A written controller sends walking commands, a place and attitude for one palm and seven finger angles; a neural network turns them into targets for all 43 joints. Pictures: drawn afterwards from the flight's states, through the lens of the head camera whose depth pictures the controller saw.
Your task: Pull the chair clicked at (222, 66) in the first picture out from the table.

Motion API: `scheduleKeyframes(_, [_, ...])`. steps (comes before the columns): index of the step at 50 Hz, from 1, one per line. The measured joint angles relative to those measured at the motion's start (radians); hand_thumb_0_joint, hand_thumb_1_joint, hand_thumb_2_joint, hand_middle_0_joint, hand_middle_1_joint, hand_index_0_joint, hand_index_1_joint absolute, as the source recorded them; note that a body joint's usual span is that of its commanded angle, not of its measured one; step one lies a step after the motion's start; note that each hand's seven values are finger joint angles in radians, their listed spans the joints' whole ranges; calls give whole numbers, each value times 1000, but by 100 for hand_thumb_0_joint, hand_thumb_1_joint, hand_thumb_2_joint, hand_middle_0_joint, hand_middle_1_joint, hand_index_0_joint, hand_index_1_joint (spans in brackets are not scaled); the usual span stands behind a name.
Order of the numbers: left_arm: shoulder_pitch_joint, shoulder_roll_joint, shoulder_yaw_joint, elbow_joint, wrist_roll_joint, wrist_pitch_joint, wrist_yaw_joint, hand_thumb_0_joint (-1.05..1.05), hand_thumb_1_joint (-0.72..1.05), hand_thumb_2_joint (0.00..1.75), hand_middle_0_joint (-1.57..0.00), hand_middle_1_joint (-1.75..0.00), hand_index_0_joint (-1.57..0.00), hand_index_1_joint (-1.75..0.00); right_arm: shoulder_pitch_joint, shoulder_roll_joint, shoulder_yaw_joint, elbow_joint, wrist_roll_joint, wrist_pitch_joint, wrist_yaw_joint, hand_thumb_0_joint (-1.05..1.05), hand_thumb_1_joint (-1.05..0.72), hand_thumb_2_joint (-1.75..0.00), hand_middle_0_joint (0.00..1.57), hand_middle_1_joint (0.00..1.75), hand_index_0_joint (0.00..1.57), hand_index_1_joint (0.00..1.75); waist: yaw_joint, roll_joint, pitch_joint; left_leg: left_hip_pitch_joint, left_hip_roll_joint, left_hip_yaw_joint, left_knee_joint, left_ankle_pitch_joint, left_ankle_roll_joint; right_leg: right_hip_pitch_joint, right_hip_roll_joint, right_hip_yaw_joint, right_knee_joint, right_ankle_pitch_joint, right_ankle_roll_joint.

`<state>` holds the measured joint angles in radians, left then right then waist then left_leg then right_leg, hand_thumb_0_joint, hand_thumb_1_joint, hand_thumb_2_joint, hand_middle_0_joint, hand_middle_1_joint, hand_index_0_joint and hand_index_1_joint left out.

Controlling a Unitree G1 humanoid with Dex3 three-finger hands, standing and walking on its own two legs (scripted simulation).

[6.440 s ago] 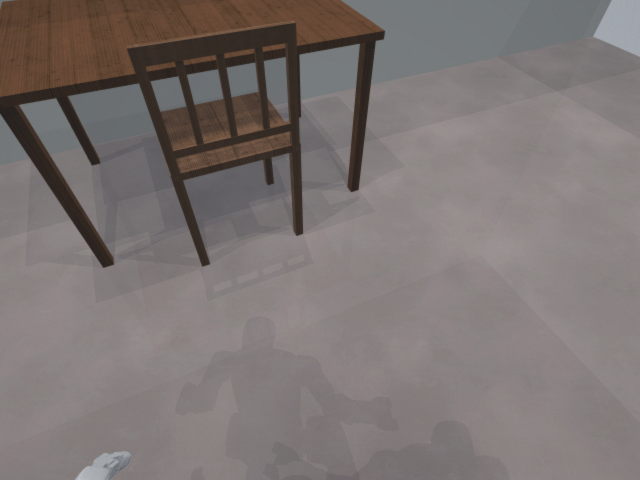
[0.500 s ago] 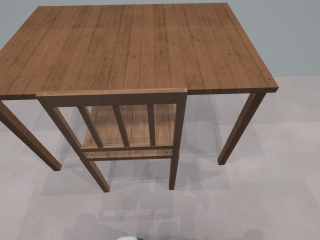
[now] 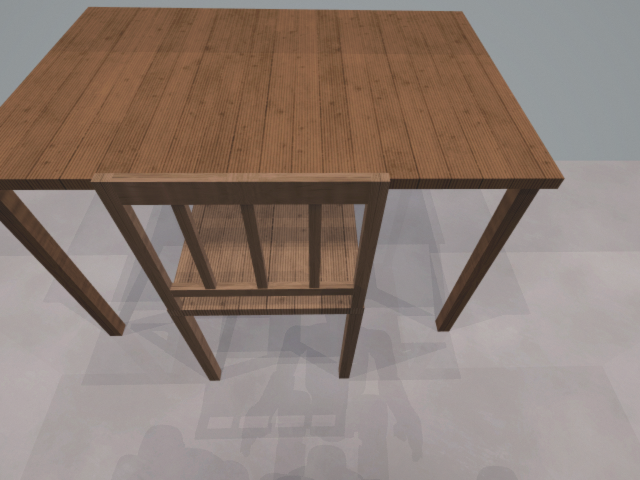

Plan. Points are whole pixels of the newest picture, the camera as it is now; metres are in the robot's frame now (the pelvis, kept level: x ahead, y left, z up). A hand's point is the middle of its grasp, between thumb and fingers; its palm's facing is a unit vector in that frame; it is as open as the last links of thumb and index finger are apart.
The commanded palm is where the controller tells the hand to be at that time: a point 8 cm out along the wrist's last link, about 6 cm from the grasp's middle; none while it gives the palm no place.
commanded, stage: come to a stop and stand still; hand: left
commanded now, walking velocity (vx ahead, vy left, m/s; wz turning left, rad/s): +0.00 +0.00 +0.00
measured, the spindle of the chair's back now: (256, 248) +0.50 +0.15 -0.09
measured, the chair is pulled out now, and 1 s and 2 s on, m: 0.00 0.00 0.00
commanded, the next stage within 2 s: look again from close up in 0.50 s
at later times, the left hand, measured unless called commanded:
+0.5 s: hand out of the picture +0.03 +0.24 -0.17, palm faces -0.02 -0.98 -0.22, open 7.4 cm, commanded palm none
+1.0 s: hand out of the picture +0.01 +0.18 -0.17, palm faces +0.00 -0.98 -0.19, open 7.3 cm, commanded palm none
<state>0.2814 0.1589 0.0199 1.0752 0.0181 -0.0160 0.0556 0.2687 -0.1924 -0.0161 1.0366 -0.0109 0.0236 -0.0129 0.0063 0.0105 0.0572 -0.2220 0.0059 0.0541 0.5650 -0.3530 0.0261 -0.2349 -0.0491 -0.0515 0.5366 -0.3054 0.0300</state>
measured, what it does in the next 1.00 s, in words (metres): stands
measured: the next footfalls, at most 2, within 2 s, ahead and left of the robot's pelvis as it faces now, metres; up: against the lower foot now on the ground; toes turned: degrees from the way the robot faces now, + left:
none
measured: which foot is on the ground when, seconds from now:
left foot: down 0.00-1.00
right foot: down 0.00-1.00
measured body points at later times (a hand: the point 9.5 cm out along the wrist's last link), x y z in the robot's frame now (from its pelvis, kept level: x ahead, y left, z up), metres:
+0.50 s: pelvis +0.01 +0.06 +0.00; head +0.03 +0.06 +0.45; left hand +0.03 +0.29 -0.15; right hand +0.01 -0.17 -0.15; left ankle -0.03 +0.10 -0.73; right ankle -0.01 -0.14 -0.73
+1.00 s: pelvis +0.01 +0.02 +0.01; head +0.03 +0.01 +0.45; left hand +0.01 +0.23 -0.15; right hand +0.01 -0.21 -0.16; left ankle -0.03 +0.10 -0.73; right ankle -0.01 -0.14 -0.73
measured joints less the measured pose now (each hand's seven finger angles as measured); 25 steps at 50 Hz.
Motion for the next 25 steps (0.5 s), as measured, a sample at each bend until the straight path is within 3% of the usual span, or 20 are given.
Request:
scheduleKeyframes(12, [-10, 17, -19, -29, -3, 26, -14, 1, 91, 90, -20, -30, -20, -30, -16, -5, 31, -34, -3, -34, -11, 1, -95, -90, 20, 30, 20, 30, 11, 3, -28, 51, -65, 52, -36, 7, 73, 26, -57, 53, -10, 3, -14])
scheduleKeyframes(19, [-16, 22, -21, -28, -6, 34, -17, 1, 91, 90, -20, -30, -20, -30, -6, 3, 41, -17, -2, -41, -16, 0, -93, -90, 20, 30, 20, 30, 5, -14, -9, 72, -91, 72, -96, 35, 87, 18, -75, 81, -20, 9, -31])
scheduleKeyframes(25, [-17, 14, -22, -13, -10, 30, -15, 1, 91, 90, -20, -30, -20, -30, 16, 16, 46, 23, 1, -40, -17, 0, -91, -90, 20, 29, 20, 30, -1, -10, 1, 90, -90, 71, -109, 35, 84, 37, -74, 81, -35, 18, -6])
